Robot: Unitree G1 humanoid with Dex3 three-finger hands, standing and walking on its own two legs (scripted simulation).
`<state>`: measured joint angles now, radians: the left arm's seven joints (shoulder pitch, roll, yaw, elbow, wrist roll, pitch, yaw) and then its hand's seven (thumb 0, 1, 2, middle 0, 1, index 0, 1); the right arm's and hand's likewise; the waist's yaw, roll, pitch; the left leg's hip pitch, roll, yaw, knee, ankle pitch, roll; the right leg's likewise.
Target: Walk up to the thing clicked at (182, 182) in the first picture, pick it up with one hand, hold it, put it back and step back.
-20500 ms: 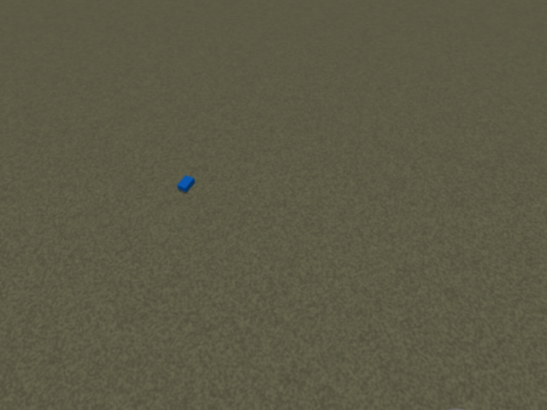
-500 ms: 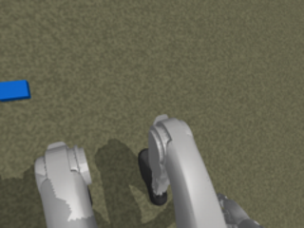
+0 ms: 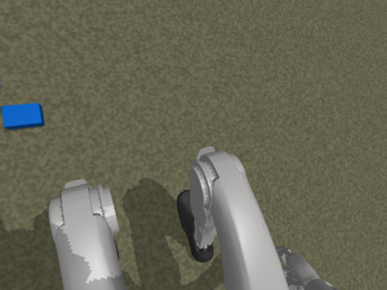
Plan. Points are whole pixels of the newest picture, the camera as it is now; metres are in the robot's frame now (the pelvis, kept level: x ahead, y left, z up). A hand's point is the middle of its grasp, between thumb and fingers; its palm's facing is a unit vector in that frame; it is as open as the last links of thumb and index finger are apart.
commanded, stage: rise first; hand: left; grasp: from above
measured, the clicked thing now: (23, 116) +0.50 +0.27 -0.31
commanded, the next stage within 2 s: approach in 0.26 s
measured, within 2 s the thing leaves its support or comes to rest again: neither
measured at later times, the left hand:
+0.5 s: hand out of the picture +0.46 +0.31 -0.18, palm faces -0.45 -0.03 -0.89, open 12.6 cm
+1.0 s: hand (4, 106) +0.49 +0.27 -0.19, palm faces -0.46 -0.02 -0.89, open 12.4 cm
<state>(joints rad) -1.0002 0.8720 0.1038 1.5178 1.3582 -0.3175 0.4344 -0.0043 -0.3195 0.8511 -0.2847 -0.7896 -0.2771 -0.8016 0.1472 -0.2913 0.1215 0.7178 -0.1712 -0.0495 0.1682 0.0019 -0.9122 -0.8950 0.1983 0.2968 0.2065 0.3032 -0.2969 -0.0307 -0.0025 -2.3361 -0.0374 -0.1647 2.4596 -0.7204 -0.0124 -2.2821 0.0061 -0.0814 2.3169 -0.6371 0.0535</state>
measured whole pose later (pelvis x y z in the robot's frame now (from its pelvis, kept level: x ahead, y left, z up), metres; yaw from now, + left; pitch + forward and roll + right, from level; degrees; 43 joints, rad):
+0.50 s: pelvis +0.00 +0.00 +0.00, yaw +0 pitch +34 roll -10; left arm -0.99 0.85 0.09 1.49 1.35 -0.31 0.44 0.00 -0.26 0.80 -0.33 -0.76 -0.33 -0.77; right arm 0.17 -0.29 0.11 0.72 -0.16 -0.06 0.17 0.00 -0.91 -0.89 0.20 0.30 0.21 0.30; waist -0.30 -0.03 -0.01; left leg -2.34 -0.04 -0.16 2.45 -0.71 -0.01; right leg -2.29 0.00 -0.08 2.31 -0.63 0.05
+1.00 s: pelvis +0.00 +0.00 +0.00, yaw +0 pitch +34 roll -9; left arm -1.05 0.82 0.10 1.55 1.30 -0.17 0.43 0.00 -0.25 0.78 -0.33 -0.78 -0.34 -0.78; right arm 0.20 -0.31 0.17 0.68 -0.15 -0.06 0.17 0.00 -0.91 -0.89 0.20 0.30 0.21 0.30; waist -0.36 0.00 0.03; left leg -2.34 -0.02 -0.16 2.45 -0.72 -0.02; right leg -2.30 0.02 -0.07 2.31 -0.62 0.05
